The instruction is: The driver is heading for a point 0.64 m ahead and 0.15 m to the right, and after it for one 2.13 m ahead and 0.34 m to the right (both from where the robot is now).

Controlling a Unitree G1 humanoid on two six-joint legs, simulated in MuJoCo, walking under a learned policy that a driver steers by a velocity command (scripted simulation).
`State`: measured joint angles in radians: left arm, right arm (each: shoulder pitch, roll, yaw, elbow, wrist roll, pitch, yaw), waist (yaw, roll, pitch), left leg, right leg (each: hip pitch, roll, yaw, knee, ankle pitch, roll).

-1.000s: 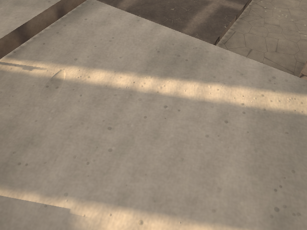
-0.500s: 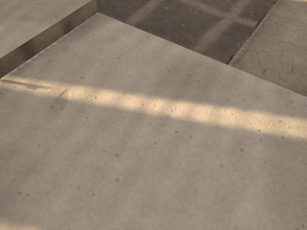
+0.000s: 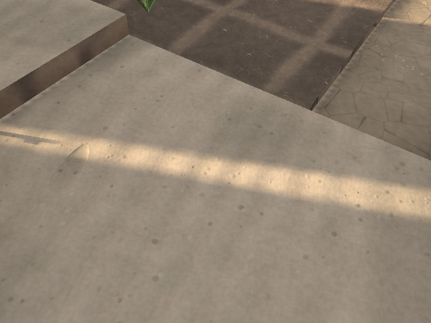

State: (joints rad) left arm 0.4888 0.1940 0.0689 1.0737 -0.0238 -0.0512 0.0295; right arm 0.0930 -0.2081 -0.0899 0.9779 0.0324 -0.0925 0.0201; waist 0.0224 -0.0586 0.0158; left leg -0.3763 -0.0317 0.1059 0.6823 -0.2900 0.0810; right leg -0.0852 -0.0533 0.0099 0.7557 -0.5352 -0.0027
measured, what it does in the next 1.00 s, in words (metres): walks ahead, turning right: right foot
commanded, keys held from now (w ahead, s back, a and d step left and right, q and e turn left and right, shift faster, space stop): w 0.04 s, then w+e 0.64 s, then w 0.04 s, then w+q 0.16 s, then q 0.12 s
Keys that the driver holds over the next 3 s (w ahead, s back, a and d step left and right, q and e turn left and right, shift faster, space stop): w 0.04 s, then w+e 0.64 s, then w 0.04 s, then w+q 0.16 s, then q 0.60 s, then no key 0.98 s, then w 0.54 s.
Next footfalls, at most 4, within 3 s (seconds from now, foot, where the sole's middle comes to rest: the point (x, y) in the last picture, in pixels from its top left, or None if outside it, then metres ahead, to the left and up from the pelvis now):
0.52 right None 0.37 -0.21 -0.75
1.06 left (262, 257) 0.73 -0.13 -0.75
1.54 right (330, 266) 0.70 -0.36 -0.75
1.88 left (253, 281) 0.64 -0.10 -0.75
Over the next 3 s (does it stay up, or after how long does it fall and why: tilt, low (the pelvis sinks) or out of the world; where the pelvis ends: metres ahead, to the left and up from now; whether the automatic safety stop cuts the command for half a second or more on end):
stays up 0.78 -0.24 0.03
